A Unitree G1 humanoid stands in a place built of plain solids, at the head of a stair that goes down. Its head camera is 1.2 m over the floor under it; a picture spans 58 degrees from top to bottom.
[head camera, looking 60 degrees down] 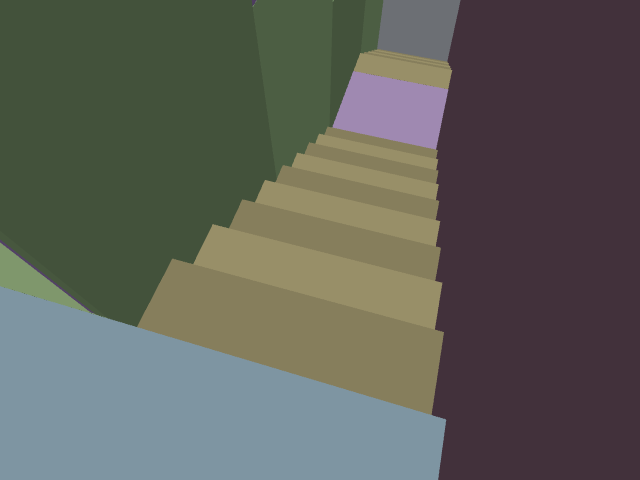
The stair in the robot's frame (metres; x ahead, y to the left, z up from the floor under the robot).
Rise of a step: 0.18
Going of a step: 0.27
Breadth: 0.98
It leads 16 degrees to the right of straight ahead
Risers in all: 10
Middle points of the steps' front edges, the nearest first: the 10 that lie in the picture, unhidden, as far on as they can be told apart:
0.29 0.14 0.00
0.58 0.06 -0.18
0.84 -0.01 -0.36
1.10 -0.09 -0.54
1.36 -0.16 -0.72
1.61 -0.24 -0.89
1.87 -0.31 -1.07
2.13 -0.39 -1.25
2.39 -0.46 -1.43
2.64 -0.54 -1.61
